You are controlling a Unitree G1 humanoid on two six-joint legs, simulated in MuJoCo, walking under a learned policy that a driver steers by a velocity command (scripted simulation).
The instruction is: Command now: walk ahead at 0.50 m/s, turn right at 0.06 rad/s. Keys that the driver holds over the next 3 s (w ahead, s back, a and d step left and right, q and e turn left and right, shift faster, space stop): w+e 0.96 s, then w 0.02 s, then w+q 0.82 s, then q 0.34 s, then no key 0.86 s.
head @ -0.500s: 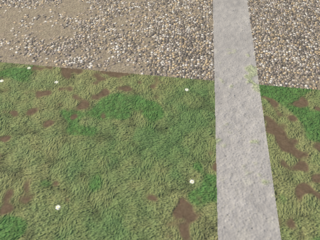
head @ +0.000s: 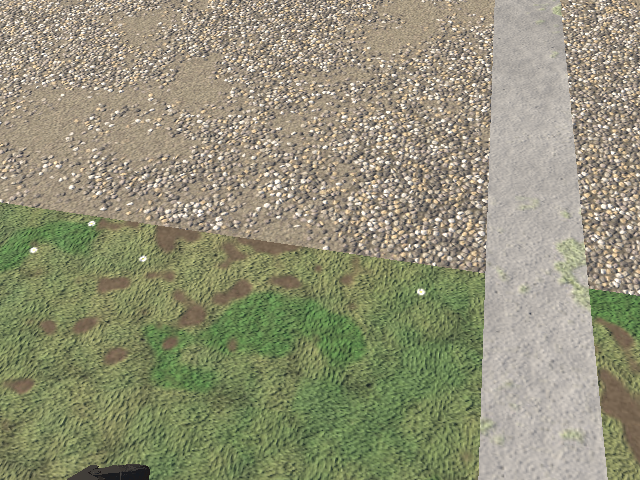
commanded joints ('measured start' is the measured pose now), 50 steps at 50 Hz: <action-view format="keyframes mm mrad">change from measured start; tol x32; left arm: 1 153 121 31 -12 2 22 8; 50 140 144 36 -131 4 61 9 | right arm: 1 -126 -109 -19 -140 -17 -42 0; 50 -121 -161 -19 -92 -22 -76 -1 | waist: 1 81 -71 -46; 18 14 -135 -67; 21 -65 306 -349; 39 -42 42 66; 45 68 -329 -260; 50 31 -74 -100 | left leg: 1 -498 117 11 162 105 -9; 18 72 57 57 -677 386 -21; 21 696 516 -625 -736 165 250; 27 176 328 -125 -898 335 148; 39 294 350 205 -891 521 93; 43 277 303 318 -470 1044 31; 44 30 263 327 -160 791 -18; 45 -409 64 236 198 -107 -81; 50 -393 204 32 96 154 -44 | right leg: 1 431 -313 504 -289 -93 -217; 17 258 -192 401 -180 72 -128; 23 -421 -87 155 737 -269 43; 43 203 21 -100 13 15 -78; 46 850 -373 859 -252 -247 -346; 50 381 -256 430 -274 132 -224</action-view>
